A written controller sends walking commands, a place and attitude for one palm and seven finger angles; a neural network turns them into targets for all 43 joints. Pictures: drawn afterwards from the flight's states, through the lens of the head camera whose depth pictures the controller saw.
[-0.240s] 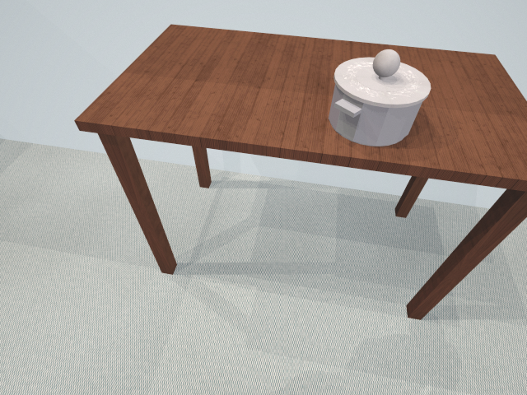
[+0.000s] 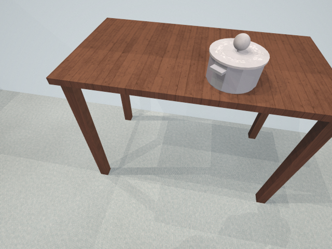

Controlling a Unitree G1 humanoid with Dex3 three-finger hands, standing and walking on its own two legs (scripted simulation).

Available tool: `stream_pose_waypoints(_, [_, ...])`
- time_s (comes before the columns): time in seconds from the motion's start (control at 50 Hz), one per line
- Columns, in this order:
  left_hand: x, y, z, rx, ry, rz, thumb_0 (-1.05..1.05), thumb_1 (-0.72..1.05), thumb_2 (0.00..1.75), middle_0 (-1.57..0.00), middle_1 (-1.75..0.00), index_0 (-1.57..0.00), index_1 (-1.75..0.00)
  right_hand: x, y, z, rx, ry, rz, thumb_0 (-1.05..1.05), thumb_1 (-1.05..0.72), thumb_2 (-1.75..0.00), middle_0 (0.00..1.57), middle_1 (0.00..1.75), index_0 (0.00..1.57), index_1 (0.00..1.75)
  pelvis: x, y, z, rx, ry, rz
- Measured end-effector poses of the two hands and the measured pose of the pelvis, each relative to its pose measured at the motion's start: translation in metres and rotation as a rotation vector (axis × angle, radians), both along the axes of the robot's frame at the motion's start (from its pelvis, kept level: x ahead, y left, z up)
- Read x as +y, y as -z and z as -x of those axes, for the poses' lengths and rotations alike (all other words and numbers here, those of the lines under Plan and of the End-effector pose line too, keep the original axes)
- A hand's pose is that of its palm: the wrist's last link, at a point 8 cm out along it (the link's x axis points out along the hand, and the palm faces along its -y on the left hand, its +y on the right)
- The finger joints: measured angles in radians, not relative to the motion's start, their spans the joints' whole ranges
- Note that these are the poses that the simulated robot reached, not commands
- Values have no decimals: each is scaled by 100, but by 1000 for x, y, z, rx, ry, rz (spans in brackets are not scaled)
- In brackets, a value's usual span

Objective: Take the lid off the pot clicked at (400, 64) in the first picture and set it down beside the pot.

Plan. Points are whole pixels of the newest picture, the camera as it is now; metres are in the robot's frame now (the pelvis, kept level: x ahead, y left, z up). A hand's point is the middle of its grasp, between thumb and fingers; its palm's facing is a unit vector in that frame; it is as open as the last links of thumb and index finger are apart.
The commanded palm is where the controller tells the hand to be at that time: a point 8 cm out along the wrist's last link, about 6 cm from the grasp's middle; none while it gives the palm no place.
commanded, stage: look at it before walking up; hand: left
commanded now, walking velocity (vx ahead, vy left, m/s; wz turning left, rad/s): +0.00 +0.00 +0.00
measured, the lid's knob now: (241, 42) +0.72 -0.21 +0.17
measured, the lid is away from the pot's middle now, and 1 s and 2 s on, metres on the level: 0.00 0.00 0.00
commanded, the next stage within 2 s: turn to face it in 0.40 s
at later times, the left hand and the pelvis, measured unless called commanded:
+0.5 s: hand out of the picture +0.00 +0.17 -0.18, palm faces +0.02 -0.98 -0.19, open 7.4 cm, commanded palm none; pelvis +0.01 +0.00 +0.00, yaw +0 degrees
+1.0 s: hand out of the picture +0.08 +0.15 -0.17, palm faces -0.11 -0.97 -0.22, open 7.4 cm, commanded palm none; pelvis +0.04 -0.04 -0.01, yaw -9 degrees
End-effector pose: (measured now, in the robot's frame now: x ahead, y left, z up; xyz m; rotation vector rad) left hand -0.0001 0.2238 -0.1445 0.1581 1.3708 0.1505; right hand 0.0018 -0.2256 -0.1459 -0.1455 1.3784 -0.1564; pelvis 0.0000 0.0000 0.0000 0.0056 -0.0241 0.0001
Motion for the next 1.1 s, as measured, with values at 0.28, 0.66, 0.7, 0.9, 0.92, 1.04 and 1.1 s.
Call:
stream_pose_waypoints(0.28, [-7, 1, 1, 16, -11, 10, 1, 91, 90, -20, -30, -20, -30, 3, 1, 0, 14, 10, -9, 0, -91, -90, 20, 30, 20, 30, -2, 0, -5, 8, 3, 1])
stream_pose_waypoints(0.66, [-7, 1, -7, 43, -8, 8, 1, 91, 90, -20, -30, -20, -30, 3, 2, -2, 37, 29, -5, 0, -91, -90, 20, 30, 20, 30, -3, 1, -16, 19, 22, -1])
stream_pose_waypoints(0.7, [-7, 2, -10, 43, -2, 8, 1, 91, 90, -20, -30, -20, -30, 2, 3, -4, 29, 41, -4, 0, -91, -90, 20, 30, 20, 30, -3, 2, -16, 20, 33, -1])
stream_pose_waypoints(0.9, [-8, 2, -40, 31, 59, -4, 1, 91, 90, -20, -30, -20, -30, -14, 10, -6, -14, 111, 2, 0, -91, -90, 20, 30, 21, 30, -15, 9, -25, 27, 102, -17])
stream_pose_waypoints(0.92, [-10, 1, -45, 34, 72, -7, 1, 91, 90, -20, -30, -20, -30, -18, 11, -5, -18, 125, 3, 0, -91, -90, 20, 30, 21, 30, -18, 9, -28, 29, 116, -20])
stream_pose_waypoints(1.04, [-35, -5, -101, -24, 143, -27, 1, 91, 90, -20, -30, -20, -30, -58, 19, 8, 27, 185, 11, 0, -91, -90, 20, 30, 21, 30, -52, 14, -50, 35, 161, -17])
stream_pose_waypoints(1.1, [-50, -5, -120, -86, 122, -41, 1, 91, 90, -20, -30, -20, -30, -80, 19, 4, 92, 174, 17, 0, -91, -90, 20, 30, 21, 30, -69, 15, -64, 36, 150, -8])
